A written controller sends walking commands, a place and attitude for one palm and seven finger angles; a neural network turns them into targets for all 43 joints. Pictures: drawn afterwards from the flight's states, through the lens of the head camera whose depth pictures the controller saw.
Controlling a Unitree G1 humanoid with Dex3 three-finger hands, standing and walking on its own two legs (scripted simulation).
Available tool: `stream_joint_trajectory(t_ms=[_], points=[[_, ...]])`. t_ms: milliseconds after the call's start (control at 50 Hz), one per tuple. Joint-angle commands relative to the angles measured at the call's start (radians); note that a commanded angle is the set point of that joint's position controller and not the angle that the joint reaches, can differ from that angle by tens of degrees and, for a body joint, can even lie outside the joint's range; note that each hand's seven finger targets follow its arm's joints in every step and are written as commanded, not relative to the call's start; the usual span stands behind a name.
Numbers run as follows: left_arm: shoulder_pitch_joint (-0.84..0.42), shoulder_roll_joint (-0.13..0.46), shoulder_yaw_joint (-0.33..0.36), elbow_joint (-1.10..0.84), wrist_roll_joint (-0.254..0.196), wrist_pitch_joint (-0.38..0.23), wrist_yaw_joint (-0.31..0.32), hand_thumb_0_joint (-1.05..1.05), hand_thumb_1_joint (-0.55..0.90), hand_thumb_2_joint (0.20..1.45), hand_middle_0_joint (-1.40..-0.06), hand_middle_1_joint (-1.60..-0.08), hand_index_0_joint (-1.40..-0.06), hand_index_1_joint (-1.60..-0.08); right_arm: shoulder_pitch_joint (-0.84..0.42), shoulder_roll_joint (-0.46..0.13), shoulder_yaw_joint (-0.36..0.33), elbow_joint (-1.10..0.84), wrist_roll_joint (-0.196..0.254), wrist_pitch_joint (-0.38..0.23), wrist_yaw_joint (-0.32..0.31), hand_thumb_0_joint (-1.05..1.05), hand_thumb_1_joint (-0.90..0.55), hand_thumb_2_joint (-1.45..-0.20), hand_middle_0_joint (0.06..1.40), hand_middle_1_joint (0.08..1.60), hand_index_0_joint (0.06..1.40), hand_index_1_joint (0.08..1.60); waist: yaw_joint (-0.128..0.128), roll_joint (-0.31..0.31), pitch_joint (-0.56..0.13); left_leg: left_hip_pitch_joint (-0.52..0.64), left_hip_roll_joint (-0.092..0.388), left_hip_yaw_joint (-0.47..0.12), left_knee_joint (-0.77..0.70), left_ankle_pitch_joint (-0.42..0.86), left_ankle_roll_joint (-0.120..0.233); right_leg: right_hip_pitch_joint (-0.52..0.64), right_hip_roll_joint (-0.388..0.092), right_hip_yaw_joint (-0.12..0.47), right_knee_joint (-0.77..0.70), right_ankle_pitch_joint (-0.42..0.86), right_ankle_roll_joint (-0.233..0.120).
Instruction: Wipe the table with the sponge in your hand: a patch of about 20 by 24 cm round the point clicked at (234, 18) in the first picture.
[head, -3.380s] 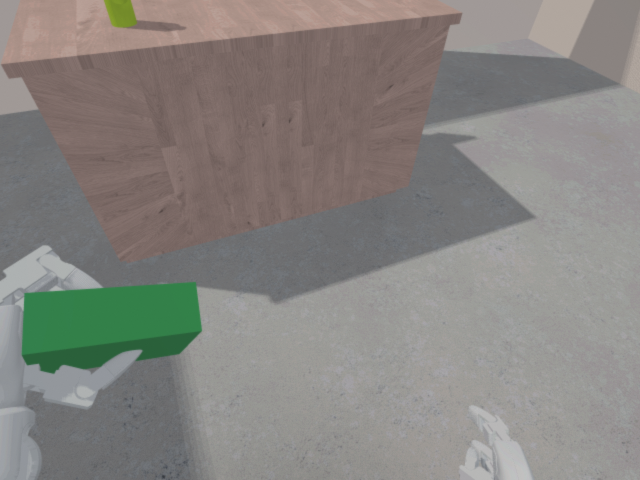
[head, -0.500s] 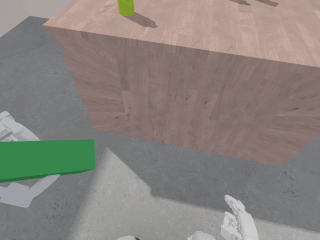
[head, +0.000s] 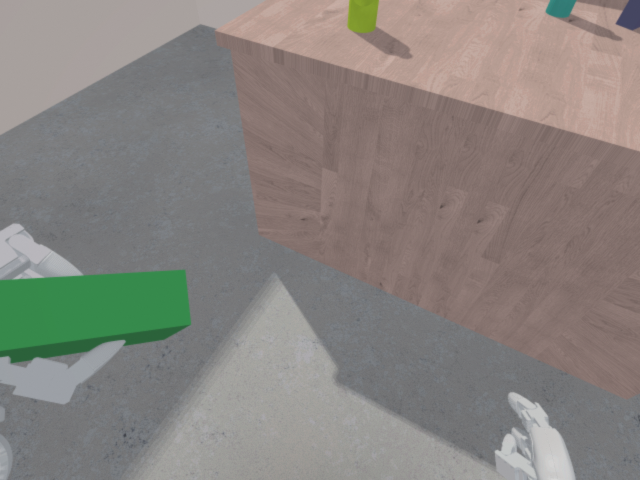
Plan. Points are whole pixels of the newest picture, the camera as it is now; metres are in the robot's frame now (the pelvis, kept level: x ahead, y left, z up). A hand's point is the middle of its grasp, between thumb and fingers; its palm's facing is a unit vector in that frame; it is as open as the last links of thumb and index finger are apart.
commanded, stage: walk to a spot facing it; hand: left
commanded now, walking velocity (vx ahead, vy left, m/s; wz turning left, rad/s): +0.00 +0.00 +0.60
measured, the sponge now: (123, 313) +0.23 +0.19 +0.16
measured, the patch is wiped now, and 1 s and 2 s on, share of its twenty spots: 0.00 0.00 0.00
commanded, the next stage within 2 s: turn to face it in 1.54 s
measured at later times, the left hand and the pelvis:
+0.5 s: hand out of the picture +0.09 +0.25 +0.18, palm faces +0.62 -0.67 -0.42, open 9.0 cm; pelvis -0.05 -0.04 +0.00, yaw +16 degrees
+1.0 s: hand out of the picture +0.13 +0.32 +0.18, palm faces +0.72 -0.54 -0.43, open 9.0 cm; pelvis +0.03 +0.01 -0.02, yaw +27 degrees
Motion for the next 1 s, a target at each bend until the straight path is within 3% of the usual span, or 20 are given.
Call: stream_joint_trajectory(t_ms=[0,20,40,140,240,380,420,440,460,480,500,580,780,820,860,880,900,920,960,980], points=[[-0.034,0.117,0.084,-0.237,-0.025,-0.060,0.022,0.000,0.100,1.300,-1.200,-1.600,-1.200,-1.600,-0.041,-0.069,-0.022,-0.164,0.004,-0.051,0.009,0.000,-0.900,-0.900,0.200,0.300,0.200,0.300,-0.019,0.229,-0.230,0.238,0.203,-0.287,-0.259,0.648,0.112,-0.078,-0.029,0.108,0.340,0.056,0.074],[-0.042,0.142,0.091,-0.260,-0.008,-0.087,0.013,0.000,0.100,1.300,-1.200,-1.600,-1.200,-1.600,-0.027,-0.072,-0.020,-0.157,0.003,-0.071,0.025,0.000,-0.900,-0.900,0.200,0.300,0.200,0.300,0.006,0.383,-0.195,0.313,0.391,-0.553,-0.241,1.050,0.250,-0.286,0.068,0.172,0.494,-0.391,0.100],[-0.052,0.168,0.114,-0.211,0.023,-0.091,-0.005,0.000,0.100,1.300,-1.200,-1.600,-1.200,-1.600,-0.025,-0.059,-0.011,-0.123,0.000,-0.085,0.044,0.000,-0.900,-0.900,0.200,0.300,0.200,0.300,0.007,0.302,-0.152,0.265,0.400,-0.581,-0.244,0.930,0.278,-0.343,0.045,0.251,0.575,-0.355,0.082],[-0.108,0.123,0.063,-0.278,0.022,-0.086,-0.011,0.000,0.100,1.300,-1.200,-1.600,-1.200,-1.600,-0.044,-0.070,-0.025,-0.087,0.026,-0.120,0.067,0.000,-0.900,-0.900,0.200,0.300,0.200,0.300,0.003,0.280,-0.099,0.101,0.201,-0.355,-0.326,0.270,0.197,-0.274,0.073,0.221,0.556,-0.104,0.097],[-0.083,0.089,0.055,-0.147,0.009,-0.065,-0.011,0.000,0.100,1.300,-1.200,-1.600,-1.200,-1.600,-0.056,-0.055,-0.001,-0.072,0.020,-0.117,0.056,0.000,-0.900,-0.900,0.200,0.300,0.200,0.300,0.004,0.285,-0.071,-0.046,0.176,-0.393,-0.437,-0.188,0.200,-0.142,0.112,0.179,0.400,-0.117,0.095],[-0.164,0.079,0.020,-0.085,0.013,-0.038,-0.016,0.000,0.100,1.300,-1.200,-1.600,-1.200,-1.600,-0.081,-0.032,0.022,-0.062,0.005,-0.107,0.039,0.000,-0.900,-0.900,0.200,0.300,0.200,0.300,0.036,0.262,-0.091,-0.113,0.135,-0.397,-0.382,-0.234,0.171,0.175,0.185,0.123,-0.090,-0.263,0.055],[-0.167,0.101,0.020,-0.116,0.023,-0.028,-0.021,0.000,0.100,1.300,-1.200,-1.600,-1.200,-1.600,-0.076,-0.001,0.030,-0.069,0.014,-0.096,0.046,0.000,-0.900,-0.900,0.200,0.300,0.200,0.300,0.045,0.104,-0.123,-0.271,0.043,-0.264,-0.079,-0.158,0.112,0.354,0.021,0.285,-0.319,-0.194,-0.016],[-0.182,0.170,0.054,-0.116,0.025,-0.020,-0.017,0.000,0.100,1.300,-1.200,-1.600,-1.200,-1.600,-0.085,0.019,0.027,-0.071,0.015,-0.087,0.047,0.000,-0.900,-0.900,0.200,0.300,0.200,0.300,0.050,-0.184,-0.088,-0.496,-0.052,-0.132,0.242,-0.142,0.050,0.419,-0.239,0.608,-0.424,-0.313,-0.110],[-0.221,0.218,0.089,-0.137,0.003,-0.028,-0.011,0.000,0.100,1.300,-1.200,-1.600,-1.200,-1.600,-0.124,-0.028,0.016,-0.068,0.008,-0.098,0.035,0.000,-0.900,-0.900,0.200,0.300,0.200,0.300,0.047,-0.181,-0.022,-0.545,-0.043,-0.143,0.505,-0.108,0.015,0.286,-0.358,0.744,-0.466,-0.298,-0.144],[-0.229,0.223,0.115,-0.144,-0.004,-0.046,-0.010,0.000,0.100,1.300,-1.200,-1.600,-1.200,-1.600,-0.130,-0.033,0.022,-0.051,-0.013,-0.098,0.031,0.000,-0.900,-0.900,0.200,0.300,0.200,0.300,0.037,-0.055,-0.028,-0.515,-0.012,-0.157,0.596,-0.044,0.004,0.230,-0.322,0.608,-0.434,-0.157,-0.130],[-0.217,0.186,0.098,-0.108,0.007,-0.036,-0.009,0.000,0.100,1.300,-1.200,-1.600,-1.200,-1.600,-0.130,-0.022,0.015,-0.055,-0.002,-0.097,0.041,0.000,-0.900,-0.900,0.200,0.300,0.200,0.300,0.013,-0.122,-0.090,-0.520,-0.010,-0.163,0.628,0.008,0.005,0.246,-0.287,0.590,-0.412,-0.223,-0.110],[-0.097,0.161,0.101,-0.022,0.004,-0.059,-0.020,0.000,0.100,1.300,-1.200,-1.600,-1.200,-1.600,-0.118,-0.028,0.007,-0.047,0.007,-0.060,0.025,0.000,-0.900,-0.900,0.200,0.300,0.200,0.300,0.017,-0.061,0.006,-0.537,0.027,-0.086,0.625,0.103,-0.019,0.276,-0.173,0.261,-0.337,0.269,-0.052],[-0.079,0.165,0.130,-0.120,0.008,-0.078,0.029,0.000,0.100,1.300,-1.200,-1.600,-1.200,-1.600,-0.060,-0.023,-0.015,-0.123,0.014,-0.075,0.037,0.000,-0.900,-0.900,0.200,0.300,0.200,0.300,0.065,-0.180,-0.072,-0.340,0.009,0.124,0.114,0.084,0.029,0.419,-0.193,0.152,-0.222,0.678,-0.089],[-0.067,0.152,0.120,-0.155,0.007,-0.071,0.038,0.000,0.100,1.300,-1.200,-1.600,-1.200,-1.600,-0.052,-0.013,-0.016,-0.139,0.020,-0.072,0.039,0.000,-0.900,-0.900,0.200,0.300,0.200,0.300,0.062,-0.193,-0.140,-0.190,-0.040,0.172,0.002,0.073,0.048,0.409,-0.189,0.116,-0.105,0.782,-0.087],[-0.106,0.162,0.116,-0.188,0.003,-0.075,0.045,0.000,0.100,1.300,-1.200,-1.600,-1.200,-1.600,-0.024,-0.021,-0.023,-0.139,0.016,-0.070,0.032,0.000,-0.900,-0.900,0.200,0.300,0.200,0.300,0.004,-0.127,-0.243,0.081,-0.109,0.216,-0.148,0.189,0.062,0.312,-0.148,0.036,0.182,0.768,-0.032],[-0.120,0.167,0.119,-0.209,0.007,-0.091,0.045,0.000,0.100,1.300,-1.200,-1.600,-1.200,-1.600,-0.024,-0.030,-0.026,-0.146,0.014,-0.068,0.027,0.000,-0.900,-0.900,0.200,0.300,0.200,0.300,-0.018,-0.008,-0.293,0.316,-0.048,0.119,-0.148,0.264,0.096,0.130,-0.116,0.030,0.379,0.605,0.006],[-0.076,0.134,0.102,-0.203,0.006,-0.101,0.040,0.000,0.100,1.300,-1.200,-1.600,-1.200,-1.600,-0.038,-0.055,-0.032,-0.140,0.007,-0.066,0.032,0.000,-0.900,-0.900,0.200,0.300,0.200,0.300,-0.014,0.265,-0.314,0.493,0.186,-0.243,-0.168,0.456,0.219,-0.131,0.015,0.055,0.654,0.011,0.051],[-0.095,0.151,0.105,-0.215,0.007,-0.106,0.045,0.000,0.100,1.300,-1.200,-1.600,-1.200,-1.600,-0.025,-0.038,-0.008,-0.146,0.012,-0.075,0.045,0.000,-0.900,-0.900,0.200,0.300,0.200,0.300,-0.007,0.300,-0.305,0.520,0.408,-0.635,-0.215,0.686,0.355,-0.309,0.111,0.190,0.837,-0.368,0.046],[-0.162,0.216,0.150,-0.109,0.022,-0.093,0.015,0.000,0.100,1.300,-1.200,-1.600,-1.200,-1.600,-0.056,-0.061,-0.013,-0.111,0.017,-0.076,0.056,0.000,-0.900,-0.900,0.200,0.300,0.200,0.300,-0.011,0.086,-0.156,0.292,0.408,-0.583,-0.297,0.467,0.340,-0.392,0.027,0.301,0.862,-0.286,0.041],[-0.147,0.234,0.180,-0.144,0.016,-0.094,0.012,0.000,0.100,1.300,-1.200,-1.600,-1.200,-1.600,-0.056,-0.066,-0.027,-0.099,0.027,-0.069,0.054,0.000,-0.900,-0.900,0.200,0.300,0.200,0.300,0.002,0.131,-0.148,0.227,0.382,-0.523,-0.304,0.355,0.334,-0.392,0.006,0.300,0.836,-0.238,0.052]])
